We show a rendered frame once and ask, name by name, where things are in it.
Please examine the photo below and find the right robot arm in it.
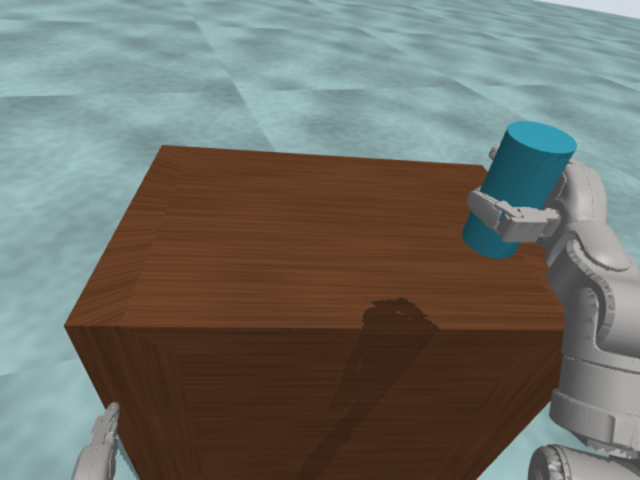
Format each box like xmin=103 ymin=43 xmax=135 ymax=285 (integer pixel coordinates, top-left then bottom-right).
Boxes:
xmin=528 ymin=220 xmax=640 ymax=480

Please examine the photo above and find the left robot hand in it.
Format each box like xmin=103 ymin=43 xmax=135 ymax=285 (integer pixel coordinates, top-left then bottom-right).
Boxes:
xmin=71 ymin=402 xmax=120 ymax=480

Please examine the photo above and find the right robot hand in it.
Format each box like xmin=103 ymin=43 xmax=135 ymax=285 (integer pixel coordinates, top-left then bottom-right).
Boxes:
xmin=466 ymin=143 xmax=607 ymax=250

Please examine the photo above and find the can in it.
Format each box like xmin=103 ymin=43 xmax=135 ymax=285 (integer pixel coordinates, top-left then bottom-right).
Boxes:
xmin=462 ymin=121 xmax=577 ymax=259

